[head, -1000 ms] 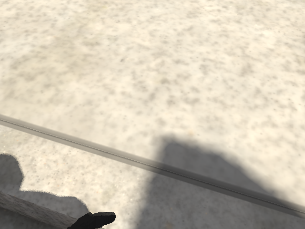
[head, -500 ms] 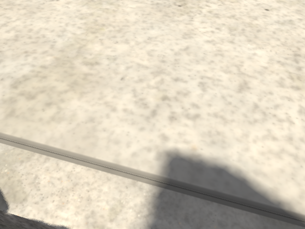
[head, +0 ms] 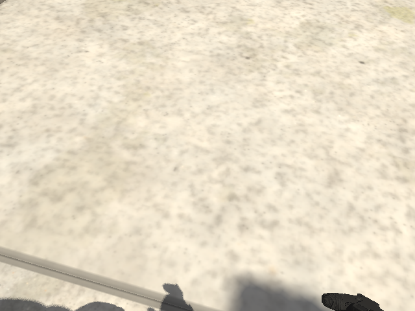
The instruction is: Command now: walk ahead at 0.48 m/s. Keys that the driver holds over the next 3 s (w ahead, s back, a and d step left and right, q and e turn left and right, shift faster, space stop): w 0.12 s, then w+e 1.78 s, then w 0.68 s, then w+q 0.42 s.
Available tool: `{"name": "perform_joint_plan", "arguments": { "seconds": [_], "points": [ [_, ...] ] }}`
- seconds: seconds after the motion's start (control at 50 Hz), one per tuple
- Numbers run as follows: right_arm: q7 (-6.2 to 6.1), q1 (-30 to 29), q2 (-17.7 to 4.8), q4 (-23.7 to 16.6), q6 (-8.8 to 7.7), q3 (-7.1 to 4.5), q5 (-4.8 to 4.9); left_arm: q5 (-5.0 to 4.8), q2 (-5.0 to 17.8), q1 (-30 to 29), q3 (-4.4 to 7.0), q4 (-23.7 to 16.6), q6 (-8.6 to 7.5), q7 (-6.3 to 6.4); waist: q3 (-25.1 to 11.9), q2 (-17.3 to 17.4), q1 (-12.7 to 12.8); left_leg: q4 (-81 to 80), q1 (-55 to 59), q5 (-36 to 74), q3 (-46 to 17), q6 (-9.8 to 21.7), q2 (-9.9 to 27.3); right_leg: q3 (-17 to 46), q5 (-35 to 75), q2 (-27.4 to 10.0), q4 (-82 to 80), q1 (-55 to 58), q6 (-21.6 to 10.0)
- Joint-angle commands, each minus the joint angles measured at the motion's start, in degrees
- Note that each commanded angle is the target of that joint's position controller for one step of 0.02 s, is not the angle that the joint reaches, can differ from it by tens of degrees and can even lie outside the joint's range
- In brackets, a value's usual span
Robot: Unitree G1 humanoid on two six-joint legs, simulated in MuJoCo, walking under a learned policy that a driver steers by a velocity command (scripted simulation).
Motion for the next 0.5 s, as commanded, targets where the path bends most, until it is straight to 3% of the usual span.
{"name": "perform_joint_plan", "arguments": {
  "seconds": [0.02,0.04,0.08,0.1,0.14,0.18,0.2,0.22,0.24,0.26,0.28,0.3,0.32,0.34,0.36,0.38,0.4,0.42,0.44,0.46,0.48,0.5],
  "points": [
    [-0.66,7.68,-1.0,-0.88,2.89,-0.05,1.29,-0.04,4.56,-14.86,0.11,-5.5,-4.69,-0.32,9.14,-1.22,-8.58,-1.33,7.18,3.5,6.0,-0.94,2.43,12.23,-9.05,-14.98,-31.2,-22.89,-11.79],
    [-0.63,9.55,-2.74,0.58,3.16,-0.88,1.74,-0.55,6.24,-13.41,0.67,-5.4,-5.22,-0.43,6.91,-1.86,-8.0,-1.72,7.28,3.57,8.1,-1.07,4.29,10.42,-6.97,-15.03,-32.22,-17.64,-11.47],
    [-1.12,2.98,-3.22,-1.46,3.4,-1.3,0.48,-0.66,7.84,-6.74,1.66,-3.62,-6.09,-0.52,7.94,-3.8,-3.6,-2.0,-3.62,-1.8,10.24,-0.08,7.76,12.11,-8.0,-17.22,-34.73,-3.28,-11.13],
    [-1.34,-2.4,-2.38,-2.92,3.02,-0.97,0.71,-0.3,7.61,-2.62,2.0,-2.71,-6.02,-0.36,8.33,-5.48,0.05,0.2,-11.6,-7.44,10.61,0.35,9.17,13.84,-7.83,-19.26,-35.92,6.0,-11.18],
    [-1.1,-11.16,-1.08,-6.35,2.13,-0.27,0.25,0.88,7.29,4.21,2.56,-2.14,-5.54,0.43,8.0,-8.63,4.69,-3.97,-22.17,-17.41,8.75,0.59,13.82,15.4,-6.79,-21.86,-37.07,21.72,-9.47],
    [0.27,-16.95,0.02,-9.07,1.24,0.64,-0.2,2.02,5.92,6.99,2.34,-2.64,-5.27,1.78,6.6,-8.76,6.79,-12.54,-23.56,-21.01,7.3,1.31,17.04,13.78,-3.29,-22.39,-36.84,27.79,-6.96],
    [0.79,-19.61,0.87,-10.79,0.89,1.3,-0.01,2.06,6.61,6.42,2.29,-3.29,-5.09,2.33,6.38,-9.57,7.49,-14.91,-22.65,-21.87,7.83,2.66,18.28,12.72,-0.81,-23.2,-38.89,27.52,-6.38],
    [1.36,-23.74,0.81,-12.51,0.38,1.98,-0.36,1.55,5.69,9.77,2.22,-3.19,-4.26,3.0,6.19,-9.56,10.64,-21.1,-23.14,-28.91,7.48,2.65,18.76,12.09,0.78,-21.06,-38.04,30.38,-5.79],
    [2.46,-25.99,0.54,-13.27,-0.53,2.54,-0.85,1.99,4.07,11.78,1.88,-3.57,-3.34,3.82,5.02,-8.68,12.7,-30.43,-19.99,-33.37,6.71,2.61,18.42,10.96,7.23,-18.67,-34.28,33.31,-5.4],
    [4.04,-20.49,1.21,-12.28,-0.97,2.99,-0.6,2.22,4.18,6.97,1.79,-5.92,-2.34,3.93,-0.33,-7.53,9.82,-44.84,-3.19,-30.58,8.35,2.84,16.64,8.13,12.95,-15.41,-30.04,27.89,-5.0],
    [5.14,-5.97,-2.47,-6.72,-2.38,1.39,1.18,2.4,5.09,-3.48,1.55,-10.89,-1.8,3.12,-8.51,-1.02,2.09,-64.18,25.38,-10.44,7.14,2.49,13.81,5.61,27.8,-11.6,-19.93,18.65,-3.91],
    [4.8,7.89,-4.38,-2.47,-2.42,-0.31,3.05,1.05,12.19,-4.67,3.16,-13.44,-2.14,1.41,-17.1,-0.2,-3.04,-78.3,49.19,1.89,11.65,0.17,9.67,11.09,32.6,-12.03,-14.31,13.44,-4.77],
    [3.28,13.39,-7.1,-0.64,-2.0,-2.13,3.16,-0.56,12.79,-3.96,3.71,-13.61,-2.68,-0.07,-17.82,2.96,-7.27,-91.8,61.87,6.91,14.38,-2.72,8.44,10.61,38.39,-8.47,-4.03,10.57,-4.11],
    [2.53,15.02,-7.78,1.66,-1.54,-2.62,1.93,-1.47,10.14,-3.66,3.05,-13.51,-3.18,-0.54,-13.91,5.29,-7.48,-98.22,66.48,15.02,14.79,-5.83,10.67,11.47,27.33,-6.04,5.46,5.69,-3.55],
    [2.12,17.21,-13.09,3.06,-1.62,-2.65,-0.14,-1.66,-2.97,-1.11,0.34,-14.91,-3.61,-1.55,-9.49,19.48,0.11,-73.5,79.85,75.69,10.74,-13.66,22.23,13.49,-1.53,-2.08,32.0,-21.1,-0.73],
    [1.21,38.46,-20.73,6.25,-0.18,-4.97,0.5,-4.58,-0.08,2.54,1.87,-15.32,-4.98,-1.33,-30.31,28.09,-11.78,-72.54,94.79,101.77,1.98,-12.12,33.75,21.88,-0.67,4.49,49.39,-28.27,3.0],
    [0.99,32.88,-22.33,5.48,1.04,-6.39,-1.18,-4.14,-1.98,-0.78,1.29,-17.03,-4.17,0.15,-27.22,27.25,-10.39,-87.39,83.67,60.91,-14.26,-7.36,37.02,17.75,7.34,6.52,71.45,-35.66,4.39],
    [1.11,21.56,-18.41,4.64,1.44,-5.17,-1.59,-2.53,-3.8,-8.87,0.97,-20.35,-3.65,0.49,-15.74,25.96,-5.3,-92.15,75.62,28.3,-16.22,-2.04,35.69,14.18,12.93,5.3,85.12,-45.52,3.67],
    [1.18,13.76,-13.9,5.79,0.32,-3.54,-1.49,-1.97,-4.64,-17.0,0.4,-22.92,-3.17,0.15,-3.81,26.36,-2.69,-92.91,69.82,17.19,-9.16,1.16,31.54,11.38,11.72,4.22,93.75,-54.76,1.49],
    [0.54,13.79,-9.73,8.05,-0.85,-2.43,-1.33,-1.41,-3.95,-21.29,0.1,-23.47,-2.19,-0.76,1.95,22.53,-3.04,-93.49,66.09,13.33,-1.98,2.94,28.69,12.09,7.14,3.33,97.26,-58.23,-0.93],
    [0.0,16.31,-5.43,11.83,-1.81,-1.47,-1.62,-1.35,-4.57,-23.33,-0.5,-25.27,-0.62,-1.15,4.79,18.76,-2.32,-96.56,63.17,5.01,1.41,2.99,28.28,12.94,2.17,2.82,101.69,-60.73,-3.33],
    [-0.08,18.11,-3.42,15.57,-3.01,-1.03,-1.45,-1.26,-6.89,-24.96,-2.03,-27.78,0.54,-1.28,8.48,14.56,-0.4,-99.96,60.64,-0.27,3.61,1.92,29.06,15.14,-1.74,2.41,102.27,-63.85,-5.68]
  ]
}}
